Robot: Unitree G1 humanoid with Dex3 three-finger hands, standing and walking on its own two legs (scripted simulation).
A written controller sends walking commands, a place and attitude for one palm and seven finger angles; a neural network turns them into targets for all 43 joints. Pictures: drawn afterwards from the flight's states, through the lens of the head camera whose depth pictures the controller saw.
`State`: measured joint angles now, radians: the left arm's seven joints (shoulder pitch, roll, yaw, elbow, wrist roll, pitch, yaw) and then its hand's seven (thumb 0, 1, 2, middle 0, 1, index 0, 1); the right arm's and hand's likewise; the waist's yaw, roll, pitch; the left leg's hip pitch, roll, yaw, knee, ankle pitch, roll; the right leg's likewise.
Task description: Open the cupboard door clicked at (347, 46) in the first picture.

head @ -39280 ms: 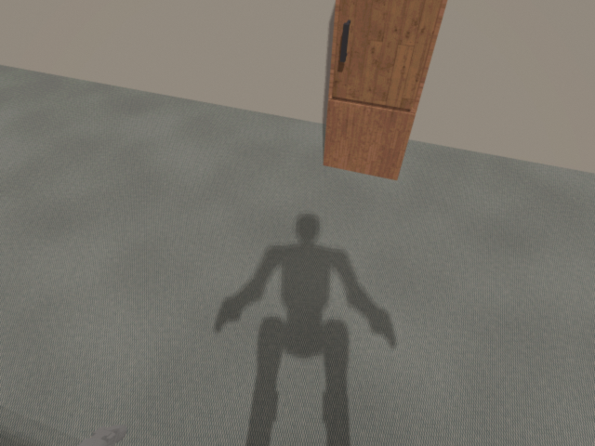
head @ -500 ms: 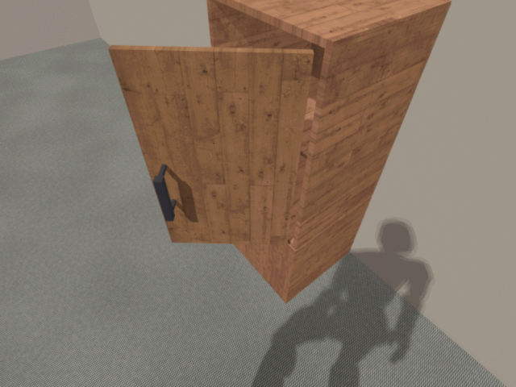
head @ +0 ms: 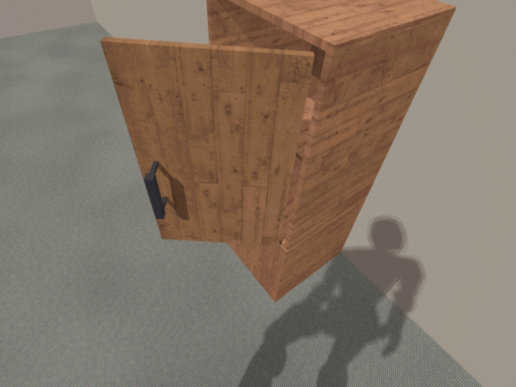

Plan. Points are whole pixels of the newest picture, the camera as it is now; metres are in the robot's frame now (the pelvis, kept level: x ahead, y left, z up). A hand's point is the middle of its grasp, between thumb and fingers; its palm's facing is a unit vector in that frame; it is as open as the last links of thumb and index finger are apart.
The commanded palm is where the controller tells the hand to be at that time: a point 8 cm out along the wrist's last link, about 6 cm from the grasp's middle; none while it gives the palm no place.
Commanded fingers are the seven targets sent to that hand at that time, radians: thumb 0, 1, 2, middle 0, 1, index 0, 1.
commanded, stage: look again from close up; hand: left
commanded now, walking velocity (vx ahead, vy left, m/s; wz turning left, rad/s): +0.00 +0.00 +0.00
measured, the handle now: (157, 190) +0.55 +0.27 -0.09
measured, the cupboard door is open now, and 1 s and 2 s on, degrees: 50 50 50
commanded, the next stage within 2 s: raise the hand with hooked fingers in 0.46 s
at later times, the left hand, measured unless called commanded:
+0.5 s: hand out of the picture +0.00 +0.19 -0.18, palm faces +0.01 -0.98 -0.19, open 7.4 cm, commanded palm none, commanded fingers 0.00 0.90 0.90 -0.20 -0.30 -0.20 -0.30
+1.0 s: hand out of the picture +0.14 +0.19 -0.11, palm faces +0.06 -1.00 +0.02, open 8.7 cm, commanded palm +0.13 +0.26 -0.07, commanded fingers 0.00 0.36 0.67 -0.24 -0.64 -0.24 -0.64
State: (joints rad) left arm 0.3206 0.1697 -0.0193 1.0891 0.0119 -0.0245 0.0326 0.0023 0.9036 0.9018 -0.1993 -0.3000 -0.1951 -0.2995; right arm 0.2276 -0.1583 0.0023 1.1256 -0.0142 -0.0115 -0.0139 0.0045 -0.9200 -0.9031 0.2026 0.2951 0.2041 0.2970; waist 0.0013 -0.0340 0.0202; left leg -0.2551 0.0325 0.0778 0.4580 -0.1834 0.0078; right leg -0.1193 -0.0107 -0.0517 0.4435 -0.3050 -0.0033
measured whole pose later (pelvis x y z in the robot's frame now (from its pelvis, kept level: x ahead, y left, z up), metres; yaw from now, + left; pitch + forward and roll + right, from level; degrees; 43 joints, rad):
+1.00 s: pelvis -0.04 -0.01 -0.10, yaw +1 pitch +14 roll -1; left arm 0.38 0.21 0.20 0.27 -0.28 -0.54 -0.37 0.01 0.58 0.77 -0.22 -0.50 -0.22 -0.50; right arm 0.13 -0.26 -0.07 0.52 0.01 -0.22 -0.01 0.01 -0.91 -0.90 0.20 0.30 0.21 0.30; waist 0.02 -0.05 -0.14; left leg -1.01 0.06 0.01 1.18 -0.42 -0.01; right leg -0.86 -0.01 -0.09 1.22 -0.60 -0.04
